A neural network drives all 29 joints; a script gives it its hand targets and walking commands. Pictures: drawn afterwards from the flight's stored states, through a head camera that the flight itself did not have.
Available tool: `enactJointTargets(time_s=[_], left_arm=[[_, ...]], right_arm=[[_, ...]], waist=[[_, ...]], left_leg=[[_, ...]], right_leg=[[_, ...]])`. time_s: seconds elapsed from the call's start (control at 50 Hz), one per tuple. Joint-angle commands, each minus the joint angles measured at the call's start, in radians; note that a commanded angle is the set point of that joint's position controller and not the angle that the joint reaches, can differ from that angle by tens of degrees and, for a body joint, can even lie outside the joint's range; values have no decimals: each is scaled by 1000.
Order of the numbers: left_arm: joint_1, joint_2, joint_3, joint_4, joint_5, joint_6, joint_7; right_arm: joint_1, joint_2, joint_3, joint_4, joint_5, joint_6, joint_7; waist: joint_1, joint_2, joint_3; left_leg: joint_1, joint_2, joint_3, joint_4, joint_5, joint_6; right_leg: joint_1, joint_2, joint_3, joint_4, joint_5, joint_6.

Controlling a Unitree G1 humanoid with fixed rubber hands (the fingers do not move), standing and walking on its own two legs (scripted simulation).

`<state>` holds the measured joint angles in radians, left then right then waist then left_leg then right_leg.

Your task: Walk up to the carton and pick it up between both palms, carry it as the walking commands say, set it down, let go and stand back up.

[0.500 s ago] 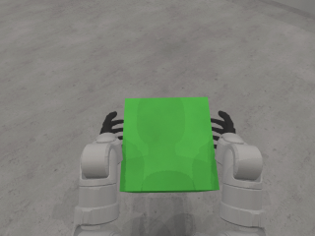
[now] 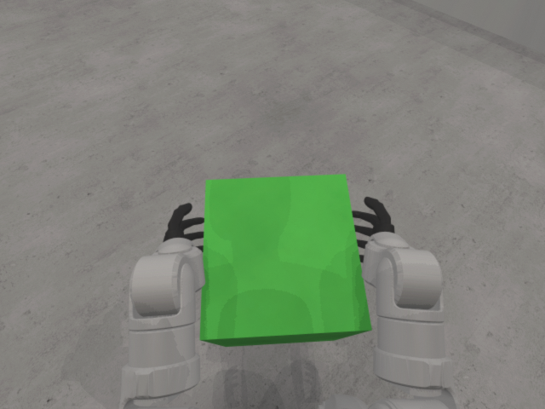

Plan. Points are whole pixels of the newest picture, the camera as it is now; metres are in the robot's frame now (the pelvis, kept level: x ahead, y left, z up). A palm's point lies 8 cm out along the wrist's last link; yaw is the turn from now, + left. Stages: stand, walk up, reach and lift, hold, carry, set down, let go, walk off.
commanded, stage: carry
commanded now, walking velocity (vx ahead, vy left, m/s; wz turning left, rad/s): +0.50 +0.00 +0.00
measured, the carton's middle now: (278, 270) +0.32 +0.00 -0.03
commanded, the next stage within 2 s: none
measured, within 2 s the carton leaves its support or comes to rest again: neither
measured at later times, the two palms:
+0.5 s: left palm (225, 96) +0.64 +0.10 +0.07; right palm (361, 94) +0.66 -0.17 +0.06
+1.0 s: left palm (215, 10) +0.98 +0.15 +0.07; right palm (322, 9) +0.99 -0.12 +0.08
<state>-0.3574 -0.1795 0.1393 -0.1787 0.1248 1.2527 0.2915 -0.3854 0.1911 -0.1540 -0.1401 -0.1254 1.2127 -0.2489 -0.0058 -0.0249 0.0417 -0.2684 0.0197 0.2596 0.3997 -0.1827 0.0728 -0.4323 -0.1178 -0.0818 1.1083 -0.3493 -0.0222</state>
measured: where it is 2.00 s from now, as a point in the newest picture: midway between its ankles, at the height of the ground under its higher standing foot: (274, 145)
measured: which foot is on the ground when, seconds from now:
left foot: down 0.00-0.32, up 0.34-0.76, down 0.78-1.00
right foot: up 0.00-0.28, down 0.30-0.80, up 0.82-1.00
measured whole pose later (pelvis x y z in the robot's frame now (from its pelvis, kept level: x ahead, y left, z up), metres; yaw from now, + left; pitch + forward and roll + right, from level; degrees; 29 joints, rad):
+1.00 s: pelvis +0.69 +0.01 +0.01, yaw +0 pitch +3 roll +0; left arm -0.35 -0.18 0.13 -0.18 0.11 1.27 0.31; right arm -0.37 0.18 -0.15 -0.15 -0.13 1.21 -0.24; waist 0.00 -0.02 0.02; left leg -0.19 0.01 0.24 0.31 -0.18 0.07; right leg -0.55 -0.14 -0.09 0.97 -0.28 -0.01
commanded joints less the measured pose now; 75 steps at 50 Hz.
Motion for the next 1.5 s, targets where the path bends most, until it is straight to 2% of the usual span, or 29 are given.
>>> enactJointTargets(time_s=[0.0,0.2,0.26,0.28,0.3,0.32,0.34,0.38,0.4,0.48,0.56,0.66,0.7,0.74,0.76,0.78,0.8,0.84,0.86,0.94,1.04,1.14,1.18,1.22,1.24,1.26,1.28,1.34,1.48], left_arm=[[-571,-1071,-670,-113,-462,-38,-452],[-497,-1032,-657,-43,-443,-14,-448],[-496,-1021,-648,-20,-438,-10,-457],[-474,-1015,-641,-7,-437,-10,-461],[-456,-991,-633,26,-423,-14,-464],[-468,-1012,-617,34,-424,-18,-469],[-488,-1026,-615,-4,-425,-23,-468],[-495,-1051,-611,-38,-415,-30,-458],[-502,-1064,-610,-53,-418,-36,-458],[-517,-1066,-619,-124,-449,-48,-457],[-464,-1041,-630,-123,-445,-37,-460],[-424,-1009,-642,-97,-423,-22,-463],[-438,-1003,-649,-91,-414,-16,-462],[-450,-999,-653,-76,-409,-8,-464],[-449,-998,-648,-66,-394,-5,-466],[-453,-1013,-657,-58,-400,4,-468],[-475,-1015,-673,-55,-412,-1,-472],[-541,-1044,-674,-59,-441,-19,-474],[-565,-1060,-673,-76,-452,-26,-473],[-583,-1067,-669,-112,-468,-32,-448],[-521,-1055,-658,-69,-460,-20,-436],[-503,-1034,-657,-44,-452,-8,-440],[-500,-1022,-650,-26,-445,-3,-444],[-495,-1016,-638,-5,-436,-2,-450],[-476,-1003,-627,-1,-432,-3,-453],[-474,-999,-622,55,-421,-9,-459],[-476,-1023,-610,32,-427,-15,-462],[-491,-1057,-600,-30,-412,-28,-451],[-480,-1060,-624,-127,-450,-40,-453]], right_arm=[[-463,1094,628,-103,449,-10,404],[-403,1027,624,-71,416,19,420],[-409,1024,632,-58,414,25,420],[-425,1018,635,-59,411,30,421],[-453,1020,641,-58,412,37,421],[-497,1006,645,-61,398,36,420],[-477,1040,647,-48,410,29,421],[-471,1089,645,-47,433,17,422],[-475,1107,648,-56,439,9,421],[-454,1115,661,-125,442,-15,403],[-405,1087,677,-151,419,-6,389],[-389,1048,688,-124,421,19,398],[-397,1039,683,-102,428,29,406],[-389,1042,674,-63,434,34,416],[-380,1043,668,-42,440,34,422],[-355,1039,643,15,425,31,427],[-370,1064,643,18,432,19,429],[-437,1089,629,-5,435,4,423],[-447,1098,626,-27,431,-3,417],[-448,1097,620,-85,443,-8,404],[-403,1051,614,-78,423,8,409],[-395,1024,620,-67,416,20,418],[-398,1021,623,-54,414,25,419],[-408,1022,632,-47,416,30,420],[-419,1021,634,-45,419,36,423],[-489,1024,644,-59,414,41,420],[-496,1022,650,-52,408,37,420],[-469,1093,644,-37,437,18,420],[-426,1095,672,-154,428,-13,391]], waist=[[-10,143,-452],[-20,183,-281],[9,142,-355],[44,61,-441],[40,-220,-540],[30,-300,-551],[27,-211,-546],[27,-53,-517],[27,-32,-511],[28,-106,-469],[22,-115,-393],[35,-138,-327],[30,-143,-329],[-4,-83,-400],[-26,19,-483],[-7,281,-559],[2,284,-561],[-15,93,-513],[-12,56,-479],[-8,144,-449],[-11,144,-381],[-19,182,-285],[-15,196,-291],[19,127,-394],[47,-12,-495],[22,-327,-576],[23,-257,-559],[28,-42,-527],[22,-113,-433]], left_leg=[[451,290,-270,-202,303,55],[486,211,-84,-158,503,28],[361,155,4,140,596,-31],[160,136,-9,361,425,-55],[-155,36,-64,674,71,-85],[-330,-35,-192,852,-306,-70],[-380,27,-287,928,-297,-38],[-410,94,-311,832,-227,-36],[-388,114,-306,732,-206,-46],[-374,91,-212,525,-78,-70],[-325,63,-128,274,84,-86],[-252,28,-45,86,214,-64],[-169,13,-21,57,196,-50],[137,-44,42,-32,135,-35],[426,60,-109,13,87,-7],[689,331,-564,-20,103,128],[717,398,-728,-102,202,182],[564,369,-548,-93,314,130],[478,353,-460,-128,285,95],[396,296,-280,-236,163,59],[468,233,-158,-218,396,49],[480,206,-96,-190,467,26],[475,200,-65,-91,569,1],[313,147,-5,213,573,-45],[106,126,-32,470,275,-72],[-259,-12,-131,728,-254,-91],[-352,5,-266,865,-314,-57],[-402,101,-316,795,-212,-39],[-374,93,-178,423,14,-84]], right_leg=[[-137,-37,7,-126,62,3],[-90,66,-146,-595,311,-5],[264,137,-217,-725,305,-28],[534,58,-99,-709,242,-49],[756,-234,402,-770,150,-167],[807,-316,577,-841,280,-228],[770,-303,472,-817,383,-213],[703,-271,312,-810,497,-162],[668,-253,239,-823,487,-134],[637,-204,95,-880,514,-133],[618,-132,-35,-913,603,-118],[679,-107,-101,-897,719,-94],[689,-112,-119,-815,774,-82],[564,-62,-203,-550,777,-28],[321,-44,-185,-309,553,2],[-55,68,-135,-3,128,36],[-237,110,-4,166,-147,36],[-241,-3,78,193,-80,-1],[-211,-42,86,112,-25,-7],[-149,-47,16,-126,75,14],[-205,-7,-70,-364,212,38],[-130,59,-141,-583,327,17],[-19,90,-168,-651,324,0],[345,122,-194,-731,307,-22],[589,-69,58,-737,252,-45],[832,-311,530,-804,234,-184],[806,-317,533,-826,327,-196],[692,-273,292,-809,501,-150],[621,-176,27,-897,532,-133]])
